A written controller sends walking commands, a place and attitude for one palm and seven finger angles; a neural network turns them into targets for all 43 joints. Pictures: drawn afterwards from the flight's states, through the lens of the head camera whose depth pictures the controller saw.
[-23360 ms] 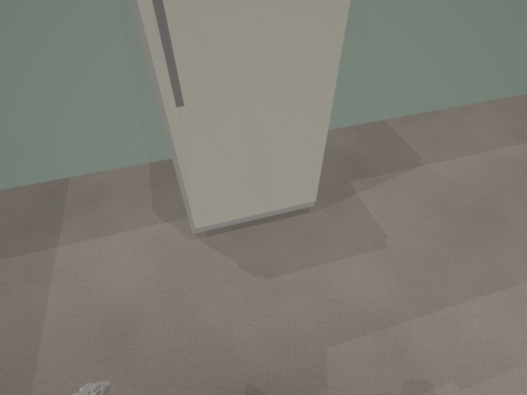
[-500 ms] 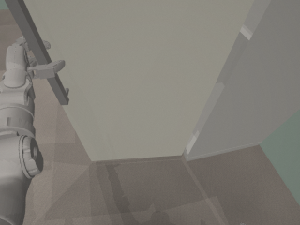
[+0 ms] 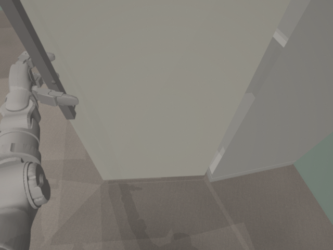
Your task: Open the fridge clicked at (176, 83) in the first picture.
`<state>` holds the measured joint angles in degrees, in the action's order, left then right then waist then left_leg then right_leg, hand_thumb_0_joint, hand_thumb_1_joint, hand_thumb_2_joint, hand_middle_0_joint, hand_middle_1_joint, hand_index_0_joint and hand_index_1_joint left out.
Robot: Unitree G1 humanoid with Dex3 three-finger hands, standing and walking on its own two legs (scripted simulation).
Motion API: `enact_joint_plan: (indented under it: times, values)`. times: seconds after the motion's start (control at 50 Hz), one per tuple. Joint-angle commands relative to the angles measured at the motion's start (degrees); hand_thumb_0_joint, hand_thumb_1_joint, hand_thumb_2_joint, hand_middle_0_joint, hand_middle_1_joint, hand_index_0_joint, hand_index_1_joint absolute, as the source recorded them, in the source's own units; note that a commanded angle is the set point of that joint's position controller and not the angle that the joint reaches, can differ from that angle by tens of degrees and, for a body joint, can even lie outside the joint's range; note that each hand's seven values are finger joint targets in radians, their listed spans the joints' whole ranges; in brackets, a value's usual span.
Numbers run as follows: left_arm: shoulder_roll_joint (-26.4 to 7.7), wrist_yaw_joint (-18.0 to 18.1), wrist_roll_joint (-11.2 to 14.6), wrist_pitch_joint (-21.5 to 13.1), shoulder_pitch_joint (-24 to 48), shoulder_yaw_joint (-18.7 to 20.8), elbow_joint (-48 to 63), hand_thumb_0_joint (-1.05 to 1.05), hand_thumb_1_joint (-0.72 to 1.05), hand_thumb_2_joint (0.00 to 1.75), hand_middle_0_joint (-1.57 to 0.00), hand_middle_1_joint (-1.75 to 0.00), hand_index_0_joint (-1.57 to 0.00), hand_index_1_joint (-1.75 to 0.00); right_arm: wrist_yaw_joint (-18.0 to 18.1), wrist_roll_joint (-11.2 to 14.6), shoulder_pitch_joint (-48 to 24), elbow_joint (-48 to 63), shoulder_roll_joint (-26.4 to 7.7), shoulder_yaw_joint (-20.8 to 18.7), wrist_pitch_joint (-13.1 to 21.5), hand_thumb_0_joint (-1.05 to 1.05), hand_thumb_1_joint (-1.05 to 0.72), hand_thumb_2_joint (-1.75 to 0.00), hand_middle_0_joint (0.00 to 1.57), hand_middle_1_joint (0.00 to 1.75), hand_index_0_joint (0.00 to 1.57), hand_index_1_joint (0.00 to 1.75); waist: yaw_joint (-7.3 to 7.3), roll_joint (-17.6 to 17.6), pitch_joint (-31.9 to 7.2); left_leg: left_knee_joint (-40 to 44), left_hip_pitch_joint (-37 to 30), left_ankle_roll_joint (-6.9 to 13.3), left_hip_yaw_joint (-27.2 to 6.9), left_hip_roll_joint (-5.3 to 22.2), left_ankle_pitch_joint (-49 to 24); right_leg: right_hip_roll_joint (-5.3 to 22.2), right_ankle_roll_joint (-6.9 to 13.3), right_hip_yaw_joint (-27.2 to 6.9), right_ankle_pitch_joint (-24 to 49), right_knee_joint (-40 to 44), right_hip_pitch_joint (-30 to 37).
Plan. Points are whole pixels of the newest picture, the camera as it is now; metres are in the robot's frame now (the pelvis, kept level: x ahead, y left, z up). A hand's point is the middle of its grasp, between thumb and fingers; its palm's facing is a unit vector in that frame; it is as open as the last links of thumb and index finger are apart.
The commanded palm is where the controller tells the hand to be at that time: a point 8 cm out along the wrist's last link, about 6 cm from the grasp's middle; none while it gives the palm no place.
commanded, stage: slip the hand off the handle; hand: left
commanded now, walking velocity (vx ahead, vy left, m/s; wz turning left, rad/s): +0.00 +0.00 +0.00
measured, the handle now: (45, 57) +0.52 +0.27 +0.17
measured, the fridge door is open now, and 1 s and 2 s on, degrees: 81 80 80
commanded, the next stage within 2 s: draw the hand back to the body in 1.54 s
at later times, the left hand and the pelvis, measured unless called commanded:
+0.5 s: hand (20, 85) +0.47 +0.33 +0.13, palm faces +0.26 -0.95 -0.16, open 14.7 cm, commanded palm +0.44 +0.38 +0.14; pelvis +0.02 +0.02 +0.00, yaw +1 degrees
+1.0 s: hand out of the picture +0.38 +0.35 +0.13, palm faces +0.32 -0.93 -0.15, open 14.7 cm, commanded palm +0.34 +0.38 +0.14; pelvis +0.01 +0.01 +0.00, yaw +1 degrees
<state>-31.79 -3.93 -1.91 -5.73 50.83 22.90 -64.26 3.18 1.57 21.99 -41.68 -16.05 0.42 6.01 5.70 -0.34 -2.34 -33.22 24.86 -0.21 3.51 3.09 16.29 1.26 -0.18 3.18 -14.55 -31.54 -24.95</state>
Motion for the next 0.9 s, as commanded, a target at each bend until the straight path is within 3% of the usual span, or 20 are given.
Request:
enact_joint_plan:
  times: [0.0, 0.04, 0.1, 0.2, 0.22, 0.26, 0.3, 0.32, 0.36, 0.48, 0.5, 0.54, 0.62, 0.64, 0.68, 0.72, 0.74, 0.8, 0.84, 0.88]
  values:
    - [-24.7, 0.7, -1.5, -1.9, 26.2, 4.6, 11.3, 0.0, -0.55, 0.2, -0.25, -1.15, -0.25, -1.15, 1.1, 0.3, 4.3, 6.1, -10.4, -3.3, 0.5, 0.0, -0.9, -0.9, 0.2, 0.3, 0.2, 0.3, -0.86, 1.9, -17.2, 3.0, -4.0, 2.9, -0.7, -3.1, -10.8, -0.8, 0.3, -2.5, 14.6, 2.9, 9.6]
    - [-28.5, -0.2, -1.7, -2.7, 26.0, 7.1, 13.4, 0.0, -0.55, 0.2, -0.25, -1.15, -0.25, -1.15, 1.3, 0.2, 4.8, 6.7, -10.3, -3.5, 0.0, 0.0, -0.9, -0.9, 0.2, 0.3, 0.2, 0.3, -1.68, 4.0, -22.5, 2.1, -6.0, 2.9, -0.4, -3.1, -15.2, -0.8, 0.5, -2.8, 19.1, 1.7, 12.7]
    - [-27.4, -2.9, -0.6, -3.0, 22.1, 6.6, 11.8, 0.0, -0.55, 0.2, -0.25, -1.15, -0.25, -1.15, 1.4, 0.4, 5.0, 7.5, -10.3, -3.4, -0.6, 0.0, -0.9, -0.9, 0.2, 0.3, 0.2, 0.3, -1.62, 2.2, -21.7, 1.5, -5.8, 2.8, -0.1, -3.0, -16.6, -1.0, 0.3, -2.5, 21.6, 1.4, 12.6]
    - [-24.2, -7.8, 1.2, -3.3, 22.5, 3.5, 13.6, 0.0, -0.55, 0.2, -0.25, -1.15, -0.25, -1.15, 1.8, 0.6, 6.0, 7.6, -10.5, -3.8, -1.1, 0.0, -0.9, -0.9, 0.2, 0.3, 0.2, 0.3, -0.61, 6.0, -20.8, 0.9, -9.1, 2.6, -0.9, -2.4, -18.0, -1.6, 0.5, -1.8, 20.0, 1.9, 8.3]
    - [-21.4, -8.6, 2.2, -3.6, 23.2, 1.2, 14.9, 0.0, -0.55, 0.2, -0.25, -1.15, -0.25, -1.15, 2.1, 0.7, 6.0, 8.0, -10.2, -3.7, -0.9, 0.0, -0.9, -0.9, 0.2, 0.3, 0.2, 0.3, 0.03, 7.4, -20.8, 0.5, -10.5, 2.8, -1.0, -2.4, -19.7, -1.7, 0.8, -1.4, 20.2, 1.8, 7.6]
    - [-21.9, -9.3, 2.8, -3.7, 23.4, 2.3, 15.6, 0.0, -0.55, 0.2, -0.25, -1.15, -0.25, -1.15, 2.2, 0.6, 6.5, 6.9, -10.3, -4.0, -1.2, 0.0, -0.9, -0.9, 0.2, 0.3, 0.2, 0.3, -0.03, 8.8, -21.5, 0.2, -12.5, 2.5, -1.9, -2.1, -20.5, -2.0, 0.9, -1.4, 19.2, 2.1, 5.8]
    - [-21.3, -9.7, 3.7, -3.6, 22.7, 2.4, 15.1, 0.0, -0.55, 0.2, -0.25, -1.15, -0.25, -1.15, 2.3, 0.6, 6.7, 6.6, -10.4, -3.9, -1.3, 0.0, -0.9, -0.9, 0.2, 0.3, 0.2, 0.3, 0.07, 6.6, -20.6, 0.0, -12.6, 2.4, -2.6, -1.9, -21.5, -2.2, 0.8, -1.0, 19.0, 2.0, 4.8]
    - [-20.8, -9.7, 4.4, -4.2, 24.2, 1.9, 17.4, 0.0, -0.55, 0.2, -0.25, -1.15, -0.25, -1.15, 2.5, 0.5, 6.7, 6.7, -10.4, -3.8, -1.1, 0.0, -0.9, -0.9, 0.2, 0.3, 0.2, 0.3, 0.22, 7.6, -21.1, -0.3, -13.2, 2.4, -2.8, -2.0, -23.4, -2.2, 1.1, -0.6, 19.6, 1.7, 5.1]
    - [-22.1, -9.4, 3.3, -3.3, 23.7, 2.8, 15.5, 0.0, -0.55, 0.2, -0.25, -1.15, -0.25, -1.15, 2.4, 0.4, 6.9, 6.0, -10.4, -3.8, -1.4, 0.0, -0.9, -0.9, 0.2, 0.3, 0.2, 0.3, -0.08, 9.2, -20.6, -0.4, -13.5, 2.0, -3.4, -1.9, -23.4, -2.1, 1.0, -0.6, 18.4, 1.6, 3.2]
    - [-26.9, -8.3, 1.0, -2.6, 24.0, 5.0, 13.6, 0.0, -0.55, 0.2, -0.25, -1.15, -0.25, -1.15, 2.3, 0.1, 7.0, 7.0, -10.5, -3.2, -2.2, 0.0, -0.9, -0.9, 0.2, 0.3, 0.2, 0.3, -0.55, 7.7, -19.8, -0.1, -10.6, 1.7, -4.3, -1.9, -22.3, -2.1, 1.0, -0.1, 16.7, 0.8, 3.1]
    - [-29.2, -8.3, 0.6, -2.7, 23.9, 6.5, 13.0, 0.0, -0.55, 0.2, -0.25, -1.15, -0.25, -1.15, 2.4, 0.0, 7.3, 7.1, -10.8, -3.3, -2.3, 0.0, -0.9, -0.9, 0.2, 0.3, 0.2, 0.3, -0.64, 7.7, -20.1, -0.2, -10.3, 1.6, -4.4, -1.9, -22.2, -2.2, 1.0, -0.1, 16.5, 0.7, 3.1]
    - [-28.7, -8.5, 1.3, -3.5, 20.6, 7.3, 17.0, 0.0, -0.55, 0.2, -0.25, -1.15, -0.25, -1.15, 2.2, -0.1, 7.2, 8.2, -10.4, -3.5, -2.3, 0.0, -0.9, -0.9, 0.2, 0.3, 0.2, 0.3, -2.45, 10.6, -25.5, -0.8, -13.7, 1.1, -4.5, -1.6, -27.8, -2.2, 1.3, -0.2, 18.6, -0.1, 5.0]
    - [-20.9, -10.0, 4.6, -2.6, 10.5, 4.5, 21.9, 0.0, -0.55, 0.2, -0.25, -1.15, -0.25, -1.15, 1.5, 0.1, 6.3, 10.0, -9.9, -3.9, -2.0, 0.0, -0.9, -0.9, 0.2, 0.3, 0.2, 0.3, -3.53, 9.6, -25.8, -1.6, -17.1, 0.5, -4.6, -0.6, -36.3, -2.8, 1.1, 0.4, 20.1, 0.0, 4.7]
    - [-23.3, -10.3, 5.5, -1.7, 8.4, 7.2, 23.3, 0.0, -0.55, 0.2, -0.25, -1.15, -0.25, -1.15, 1.3, 0.3, 6.0, 10.1, -10.4, -4.1, -2.1, 0.0, -0.9, -0.9, 0.2, 0.3, 0.2, 0.3, -4.48, 8.4, -26.5, -1.3, -16.8, 0.5, -4.7, -0.4, -35.7, -2.8, 1.0, 0.2, 20.4, 0.2, 5.5]
    - [-24.1, -10.6, 6.8, 0.4, 4.5, 9.2, 24.9, 0.0, -0.55, 0.2, -0.25, -1.15, -0.25, -1.15, 1.3, 0.8, 4.9, 11.1, -10.4, -4.0, -2.4, 0.0, -0.9, -0.9, 0.2, 0.3, 0.2, 0.3, -5.09, 5.2, -24.3, -0.5, -13.4, 1.2, -3.9, -0.7, -33.2, -2.7, 0.8, 0.2, 21.4, 0.4, 7.8]
    - [-23.6, -10.4, 7.5, 1.7, 2.1, 9.4, 29.2, 0.0, -0.55, 0.2, -0.25, -1.15, -0.25, -1.15, 1.3, 1.1, 3.2, 12.4, -10.0, -3.8, -2.1, 0.0, -0.9, -0.9, 0.2, 0.3, 0.2, 0.3, -5.67, 6.1, -22.0, 0.1, -11.7, 1.6, -3.2, -1.2, -32.3, -2.6, 1.1, 0.3, 22.0, 0.5, 9.3]
    - [-25.4, -9.9, 7.2, 2.4, 0.7, 11.4, 31.6, 0.0, -0.55, 0.2, -0.25, -1.15, -0.25, -1.15, 1.2, 1.1, 2.6, 12.7, -10.0, -3.8, -2.1, 0.0, -0.9, -0.9, 0.2, 0.3, 0.2, 0.3, -6.39, 6.6, -22.1, 0.5, -11.6, 1.6, -3.2, -1.1, -31.9, -2.6, 1.0, 0.2, 21.9, 0.4, 9.5]
    - [-22.1, -8.9, 6.5, 3.8, -1.7, 9.0, 37.7, 0.0, -0.55, 0.2, -0.25, -1.15, -0.25, -1.15, 1.2, 1.1, 0.9, 13.7, -9.3, -3.6, -1.8, 0.0, -0.9, -0.9, 0.2, 0.3, 0.2, 0.3, -5.42, 7.2, -19.9, 0.9, -12.3, 1.7, -3.2, -1.2, -29.5, -2.6, 0.8, 0.3, 19.7, 0.8, 8.0]
    - [-22.9, -8.4, 7.3, 3.5, 0.5, 10.1, 40.7, 0.0, -0.55, 0.2, -0.25, -1.15, -0.25, -1.15, 1.6, 1.1, 0.2, 13.3, -9.3, -3.6, -1.3, 0.0, -0.9, -0.9, 0.2, 0.3, 0.2, 0.3, -4.61, 7.8, -19.5, 1.0, -12.7, 1.8, -3.2, -1.4, -25.3, -2.8, 1.0, 0.1, 17.8, 1.3, 7.6]
    - [-20.6, -8.6, 8.1, 3.2, -0.5, 8.7, 41.7, 0.0, -0.55, 0.2, -0.25, -1.15, -0.25, -1.15, 2.1, 1.2, -0.7, 13.3, -8.9, -3.3, -0.7, 0.0, -0.9, -0.9, 0.2, 0.3, 0.2, 0.3, -4.22, 7.8, -18.1, 1.7, -12.7, 1.7, -3.6, -1.5, -21.7, -2.9, 1.2, 0.2, 15.4, 1.7, 7.2]
